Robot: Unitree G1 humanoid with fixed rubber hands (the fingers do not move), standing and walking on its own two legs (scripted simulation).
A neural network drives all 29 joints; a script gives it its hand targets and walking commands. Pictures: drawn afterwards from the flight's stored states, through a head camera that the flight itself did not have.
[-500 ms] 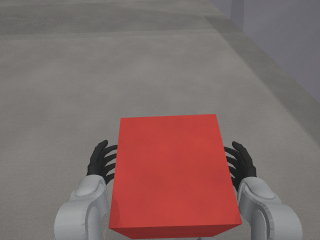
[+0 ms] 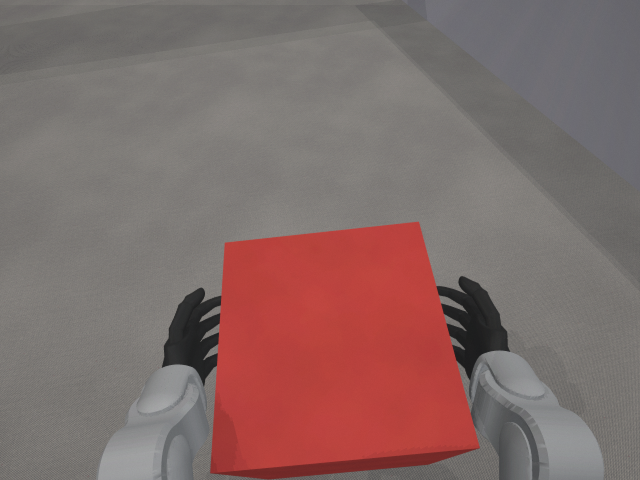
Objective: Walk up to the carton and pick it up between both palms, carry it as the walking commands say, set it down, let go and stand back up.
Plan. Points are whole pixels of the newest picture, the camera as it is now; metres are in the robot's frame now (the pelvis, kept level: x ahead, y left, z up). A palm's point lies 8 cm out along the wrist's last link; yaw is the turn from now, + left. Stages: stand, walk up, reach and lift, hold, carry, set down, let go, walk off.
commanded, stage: carry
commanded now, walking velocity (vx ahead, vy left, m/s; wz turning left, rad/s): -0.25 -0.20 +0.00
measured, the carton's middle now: (335, 364) +0.26 +0.00 +0.02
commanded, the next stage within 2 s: none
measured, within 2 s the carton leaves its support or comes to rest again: neither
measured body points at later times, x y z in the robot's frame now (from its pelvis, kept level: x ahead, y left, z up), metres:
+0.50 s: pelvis -0.16 -0.14 +0.00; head -0.14 -0.13 +0.45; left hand +0.09 +0.01 +0.08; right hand +0.08 -0.29 +0.07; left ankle -0.10 +0.07 -0.73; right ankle -0.20 -0.30 -0.73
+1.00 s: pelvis -0.28 -0.24 +0.01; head -0.31 -0.23 +0.45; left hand -0.06 -0.07 +0.08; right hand -0.04 -0.37 +0.08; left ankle -0.32 -0.13 -0.73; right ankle -0.20 -0.31 -0.73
